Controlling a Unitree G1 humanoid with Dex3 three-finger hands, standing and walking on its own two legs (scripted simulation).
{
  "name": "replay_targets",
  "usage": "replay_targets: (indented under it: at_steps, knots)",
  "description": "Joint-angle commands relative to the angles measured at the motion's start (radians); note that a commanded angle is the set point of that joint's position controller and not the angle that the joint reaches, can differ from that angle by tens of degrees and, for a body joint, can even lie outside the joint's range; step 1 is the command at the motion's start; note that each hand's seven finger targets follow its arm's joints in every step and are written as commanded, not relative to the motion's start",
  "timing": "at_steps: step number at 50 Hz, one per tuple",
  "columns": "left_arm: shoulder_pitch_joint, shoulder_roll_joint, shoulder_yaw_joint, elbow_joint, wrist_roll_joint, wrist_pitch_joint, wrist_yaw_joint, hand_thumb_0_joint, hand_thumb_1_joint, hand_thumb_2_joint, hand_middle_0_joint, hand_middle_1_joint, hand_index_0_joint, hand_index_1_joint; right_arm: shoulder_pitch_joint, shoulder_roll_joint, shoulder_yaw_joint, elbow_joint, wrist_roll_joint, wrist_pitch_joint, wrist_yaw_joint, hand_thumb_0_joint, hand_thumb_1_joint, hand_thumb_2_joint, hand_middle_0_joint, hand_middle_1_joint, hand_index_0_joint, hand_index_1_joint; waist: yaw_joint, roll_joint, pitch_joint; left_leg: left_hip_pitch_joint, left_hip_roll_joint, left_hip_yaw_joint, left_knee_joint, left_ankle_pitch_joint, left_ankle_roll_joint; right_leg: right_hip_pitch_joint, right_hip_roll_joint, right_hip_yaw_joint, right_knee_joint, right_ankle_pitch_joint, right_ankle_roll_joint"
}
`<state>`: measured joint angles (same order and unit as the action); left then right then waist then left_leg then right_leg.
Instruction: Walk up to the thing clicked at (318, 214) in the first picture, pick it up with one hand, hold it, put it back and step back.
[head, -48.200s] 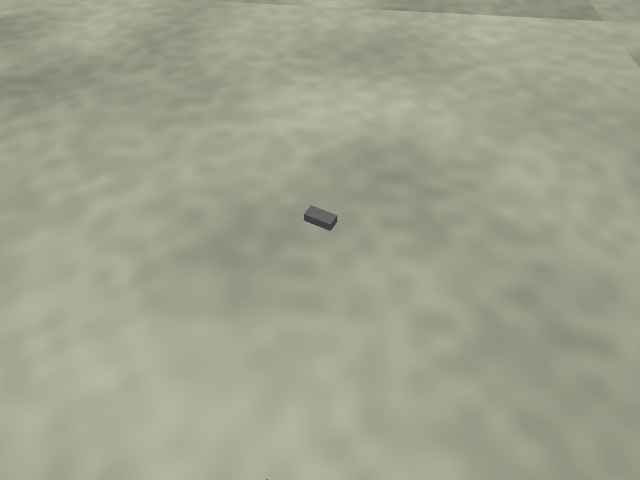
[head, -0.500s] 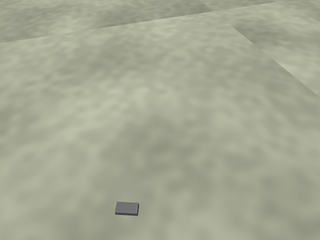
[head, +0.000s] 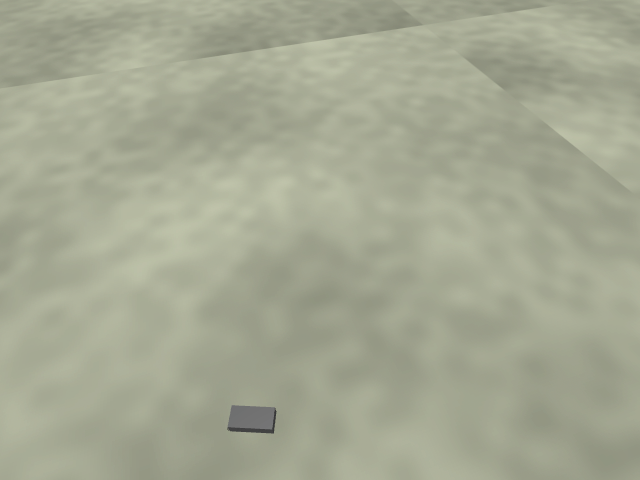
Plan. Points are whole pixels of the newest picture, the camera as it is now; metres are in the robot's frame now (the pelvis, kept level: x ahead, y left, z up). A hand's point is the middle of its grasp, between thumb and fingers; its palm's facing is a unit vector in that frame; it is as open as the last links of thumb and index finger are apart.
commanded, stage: stand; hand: left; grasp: from above
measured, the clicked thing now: (252, 419) +0.43 +0.24 -0.76
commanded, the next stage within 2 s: step back in 0.14 s
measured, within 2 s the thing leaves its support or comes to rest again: neither
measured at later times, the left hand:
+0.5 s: hand out of the picture +0.09 +0.31 -0.18, palm faces +0.01 -0.92 -0.38, open 7.4 cm
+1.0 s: hand out of the picture -0.07 +0.27 -0.15, palm faces -0.06 -0.91 -0.42, open 7.4 cm
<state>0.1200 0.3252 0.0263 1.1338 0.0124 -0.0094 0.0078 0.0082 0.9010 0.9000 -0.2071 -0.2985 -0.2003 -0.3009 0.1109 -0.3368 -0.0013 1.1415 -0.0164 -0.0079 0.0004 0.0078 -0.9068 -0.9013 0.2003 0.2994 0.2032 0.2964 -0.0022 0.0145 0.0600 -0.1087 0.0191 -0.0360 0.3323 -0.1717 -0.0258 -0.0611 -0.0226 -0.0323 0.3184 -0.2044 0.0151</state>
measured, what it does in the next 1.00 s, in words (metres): walks backwards: right foot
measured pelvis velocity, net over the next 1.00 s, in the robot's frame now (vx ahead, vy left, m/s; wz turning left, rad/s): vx -0.17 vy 0.01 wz -0.06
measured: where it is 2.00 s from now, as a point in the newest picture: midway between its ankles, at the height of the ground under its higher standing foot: outside the picture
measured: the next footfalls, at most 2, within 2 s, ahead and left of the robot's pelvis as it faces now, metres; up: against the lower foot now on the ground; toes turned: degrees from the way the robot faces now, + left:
right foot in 0.84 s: -0.12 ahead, -0.10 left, +0.00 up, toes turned -2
left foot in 1.24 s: -0.21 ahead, +0.14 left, +0.00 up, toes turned -1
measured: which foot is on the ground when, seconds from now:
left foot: down 0.00-0.86, up 0.88-1.00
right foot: down 0.00-0.42, up 0.44-0.82, down 0.84-1.00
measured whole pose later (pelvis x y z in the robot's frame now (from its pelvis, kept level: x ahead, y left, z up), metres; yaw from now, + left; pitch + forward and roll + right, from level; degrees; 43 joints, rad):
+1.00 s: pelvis -0.17 +0.01 -0.02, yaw -4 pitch -2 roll +2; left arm 0.19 0.33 0.07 0.86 0.03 0.04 0.01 0.01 0.90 0.90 -0.21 -0.30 -0.20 -0.30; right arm 0.15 -0.41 -0.05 0.89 0.00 0.05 -0.02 0.01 -0.91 -0.90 0.20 0.30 0.20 0.30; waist 0.00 0.04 0.15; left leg -0.50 -0.13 -0.15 1.13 -0.45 -0.01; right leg -0.25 0.00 0.03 0.60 -0.31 -0.03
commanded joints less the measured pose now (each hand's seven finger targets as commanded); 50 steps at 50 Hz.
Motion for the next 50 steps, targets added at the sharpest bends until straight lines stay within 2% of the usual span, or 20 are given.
replay_targets:
  at_steps: [1,6,10,16,18,19,20,21,22,24,26,32,37,40,41,42,43,44,47,50]
  knots:
    - [-0.040,0.211,0.036,-0.062,0.003,-0.017,0.008,0.000,0.900,0.900,-0.200,-0.300,-0.200,-0.300,-0.043,-0.206,-0.040,-0.063,0.001,-0.019,-0.018,0.000,-0.900,-0.900,0.200,0.300,0.200,0.300,0.007,-0.003,-0.066,0.005,0.104,-0.069,-0.042,0.149,0.043,-0.016,-0.111,0.081,-0.050,0.135,-0.030]
    - [-0.040,0.216,0.035,-0.063,0.002,-0.018,0.008,0.000,0.900,0.900,-0.200,-0.300,-0.200,-0.300,-0.041,-0.205,-0.040,-0.065,0.000,-0.018,-0.017,0.000,-0.900,-0.900,0.200,0.300,0.200,0.300,0.004,-0.017,-0.065,0.010,0.104,-0.069,-0.045,0.143,0.041,-0.025,-0.110,0.081,-0.050,0.125,-0.029]
    - [-0.021,0.281,0.090,-0.123,-0.022,-0.003,0.019,0.000,0.900,0.900,-0.200,-0.300,-0.200,-0.300,-0.032,-0.232,-0.064,-0.120,0.028,0.013,-0.005,0.000,-0.900,-0.900,0.200,0.300,0.200,0.300,-0.008,-0.043,-0.086,-0.068,0.056,-0.042,0.197,0.331,0.072,-0.056,-0.129,0.100,0.082,0.386,-0.097]
    - [-0.157,0.320,0.100,-0.250,0.008,0.023,0.020,0.000,0.900,0.900,-0.200,-0.300,-0.200,-0.300,0.062,-0.223,-0.092,-0.174,0.014,0.050,0.008,0.000,-0.900,-0.900,0.200,0.300,0.200,0.300,-0.045,-0.211,-0.096,-0.088,-0.048,-0.008,0.510,-0.243,0.078,-0.273,-0.318,0.232,0.087,0.299,-0.248]
    - [-0.186,0.311,0.095,-0.277,0.010,0.026,0.021,0.000,0.900,0.900,-0.200,-0.300,-0.200,-0.300,0.115,-0.219,-0.094,-0.184,0.017,0.047,0.013,0.000,-0.900,-0.900,0.200,0.300,0.200,0.300,-0.068,-0.211,-0.075,-0.106,-0.020,-0.016,0.393,-0.161,0.084,-0.259,-0.274,0.182,0.171,0.273,-0.199]
    - [-0.163,0.284,0.089,-0.279,0.005,0.032,0.020,0.000,0.900,0.900,-0.200,-0.300,-0.200,-0.300,0.106,-0.235,-0.098,-0.188,0.011,0.039,0.011,0.000,-0.900,-0.900,0.200,0.300,0.200,0.300,-0.049,-0.121,-0.068,-0.132,0.019,-0.039,0.258,0.097,0.091,-0.229,-0.188,0.120,0.276,0.204,-0.144]
    - [-0.128,0.239,0.081,-0.286,-0.006,0.040,0.019,0.000,0.900,0.900,-0.200,-0.300,-0.200,-0.300,0.073,-0.286,-0.112,-0.206,-0.003,0.029,0.007,0.000,-0.900,-0.900,0.200,0.300,0.200,0.300,-0.030,0.059,-0.062,-0.147,0.146,-0.211,0.117,0.345,0.140,-0.253,-0.040,0.051,0.453,0.062,-0.078]
    - [-0.107,0.204,0.075,-0.290,-0.013,0.050,0.024,0.000,0.900,0.900,-0.200,-0.300,-0.200,-0.300,0.073,-0.340,-0.122,-0.218,-0.013,0.019,0.004,0.000,-0.900,-0.900,0.200,0.300,0.200,0.300,-0.023,0.176,-0.052,-0.071,0.255,-0.376,0.047,0.551,0.199,-0.377,0.111,0.076,0.607,-0.350,-0.057]
    - [-0.075,0.210,0.080,-0.290,-0.007,0.054,0.034,0.000,0.900,0.900,-0.200,-0.300,-0.200,-0.300,0.087,-0.378,-0.131,-0.232,-0.013,0.013,-0.001,0.000,-0.900,-0.900,0.200,0.300,0.200,0.300,-0.034,0.160,-0.111,-0.033,0.309,-0.418,0.079,0.652,0.248,-0.390,0.126,0.184,0.725,-0.473,-0.052]
    - [-0.054,0.222,0.077,-0.276,-0.009,0.061,0.044,0.000,0.900,0.900,-0.200,-0.300,-0.200,-0.300,0.012,-0.334,-0.123,-0.263,-0.010,0.013,-0.014,0.000,-0.900,-0.900,0.200,0.300,0.200,0.300,-0.012,0.129,-0.119,-0.054,0.280,-0.349,0.081,0.563,0.232,-0.404,0.125,0.259,0.856,-0.429,-0.058]
    - [0.006,0.236,0.078,-0.261,-0.016,0.062,0.040,0.000,0.900,0.900,-0.200,-0.300,-0.200,-0.300,-0.033,-0.284,-0.114,-0.293,-0.018,0.012,-0.027,0.000,-0.900,-0.900,0.200,0.300,0.200,0.300,0.030,0.134,-0.123,-0.009,0.213,-0.232,0.122,0.486,0.221,-0.434,0.111,0.241,0.891,-0.322,-0.047]
    - [-0.009,0.244,0.094,-0.316,0.000,0.051,0.026,0.000,0.900,0.900,-0.200,-0.300,-0.200,-0.300,0.063,-0.271,-0.118,-0.322,-0.009,0.011,-0.037,0.000,-0.900,-0.900,0.200,0.300,0.200,0.300,-0.036,0.081,-0.114,0.083,0.259,-0.233,0.145,0.477,0.298,-0.437,0.084,0.188,0.775,-0.346,0.009]
    - [0.047,0.231,0.104,-0.317,0.002,0.042,0.012,0.000,0.900,0.900,-0.200,-0.300,-0.200,-0.300,0.044,-0.297,-0.118,-0.352,-0.011,0.019,-0.032,0.000,-0.900,-0.900,0.200,0.300,0.200,0.300,-0.036,0.129,-0.155,0.036,0.240,-0.209,0.151,0.318,0.266,-0.307,0.048,0.097,0.503,-0.299,-0.005]
    - [0.173,0.218,0.112,-0.267,0.007,0.037,0.002,0.000,0.900,0.900,-0.200,-0.300,-0.200,-0.300,-0.018,-0.313,-0.116,-0.362,0.000,0.034,-0.025,0.000,-0.900,-0.900,0.200,0.300,0.200,0.300,0.028,0.142,-0.162,-0.135,0.205,-0.164,0.186,0.168,0.195,-0.098,0.044,0.030,0.196,-0.096,-0.041]
    - [0.195,0.234,0.116,-0.264,0.016,0.030,0.004,0.000,0.900,0.900,-0.200,-0.300,-0.200,-0.300,-0.015,-0.288,-0.107,-0.356,0.008,0.037,-0.022,0.000,-0.900,-0.900,0.200,0.300,0.200,0.300,0.035,0.114,-0.163,-0.213,0.169,-0.145,0.231,0.077,0.141,-0.040,0.010,0.087,0.115,-0.038,-0.064]
    - [0.171,0.303,0.131,-0.286,0.033,0.022,0.005,0.000,0.900,0.900,-0.200,-0.300,-0.200,-0.300,-0.009,-0.245,-0.095,-0.368,0.016,0.038,-0.020,0.000,-0.900,-0.900,0.200,0.300,0.200,0.300,0.021,-0.094,-0.117,-0.397,0.048,-0.079,0.376,-0.114,0.073,-0.025,-0.150,0.355,0.052,-0.066,-0.125]
    - [0.095,0.421,0.155,-0.323,0.023,0.027,0.004,0.000,0.900,0.900,-0.200,-0.300,-0.200,-0.300,-0.065,-0.229,-0.100,-0.375,0.019,0.041,-0.031,0.000,-0.900,-0.900,0.200,0.300,0.200,0.300,0.069,-0.322,-0.036,-0.402,-0.132,-0.018,0.648,-0.424,0.026,-0.263,-0.376,0.609,-0.057,-0.037,-0.310]
    - [0.032,0.405,0.151,-0.366,0.030,0.018,0.007,0.000,0.900,0.900,-0.200,-0.300,-0.200,-0.300,-0.045,-0.258,-0.111,-0.354,0.009,0.048,-0.037,0.000,-0.900,-0.900,0.200,0.300,0.200,0.300,0.045,-0.253,0.028,-0.370,-0.108,-0.143,0.833,-0.447,0.015,-0.370,-0.416,0.644,-0.063,0.018,-0.347]
    - [-0.092,0.283,0.124,-0.393,0.020,0.013,0.019,0.000,0.900,0.900,-0.200,-0.300,-0.200,-0.300,0.082,-0.230,-0.093,-0.303,0.027,0.040,-0.034,0.000,-0.900,-0.900,0.200,0.300,0.200,0.300,-0.050,-0.147,0.016,-0.376,-0.163,-0.148,0.882,-0.285,0.027,-0.265,-0.186,0.255,0.062,0.288,-0.185]
    - [-0.015,0.253,0.116,-0.411,0.025,0.012,0.021,0.000,0.900,0.900,-0.200,-0.300,-0.200,-0.300,0.101,-0.242,-0.086,-0.304,0.017,0.036,-0.038,0.000,-0.900,-0.900,0.200,0.300,0.200,0.300,0.008,-0.147,-0.056,-0.426,-0.157,-0.126,0.853,-0.303,-0.002,-0.073,-0.188,0.240,0.118,0.375,-0.208]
